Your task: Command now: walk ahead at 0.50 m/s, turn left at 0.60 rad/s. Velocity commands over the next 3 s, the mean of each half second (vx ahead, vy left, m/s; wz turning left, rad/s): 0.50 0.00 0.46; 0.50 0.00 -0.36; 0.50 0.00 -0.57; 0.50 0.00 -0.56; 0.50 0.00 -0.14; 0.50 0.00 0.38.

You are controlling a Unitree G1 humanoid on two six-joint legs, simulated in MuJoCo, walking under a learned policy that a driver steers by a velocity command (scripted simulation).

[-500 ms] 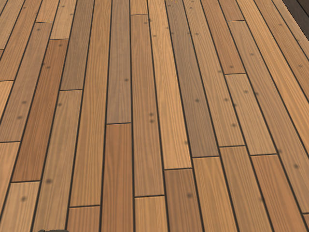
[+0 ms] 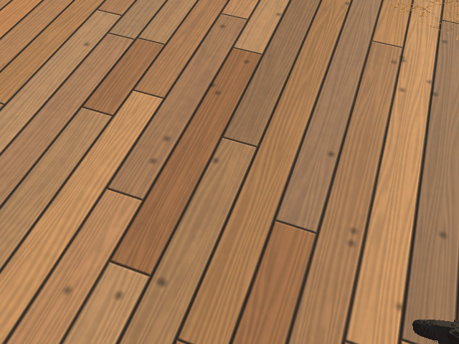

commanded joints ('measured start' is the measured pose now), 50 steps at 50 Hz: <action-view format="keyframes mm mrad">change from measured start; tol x32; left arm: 1 -115 129 9 -166 -26 -80 -17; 50 23 102 27 -213 -10 25 5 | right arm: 1 276 -175 -56 -2 -6 -25 -8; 50 149 -66 -12 37 -31 -67 -34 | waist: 1 -141 63 -248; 20 -52 136 -93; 23 -5 -338 -372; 43 -55 -128 -103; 46 -108 355 -348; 50 -84 90 -65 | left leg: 1 736 314 -619 -341 -18 246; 7 282 195 -357 -423 285 207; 19 380 205 -410 -258 98 89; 21 367 129 -337 -33 270 39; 24 -271 1 -210 634 -374 -82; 43 299 34 -110 -239 113 -94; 46 834 481 -790 -329 -233 144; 50 503 324 -408 -410 -59 80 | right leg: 1 -668 5 165 303 67 -40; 20 -187 68 96 -555 441 -53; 23 468 -287 836 -700 187 -354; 41 -26 -77 478 -723 368 -207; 46 -574 130 217 76 -119 -56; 50 -608 -10 209 161 146 -25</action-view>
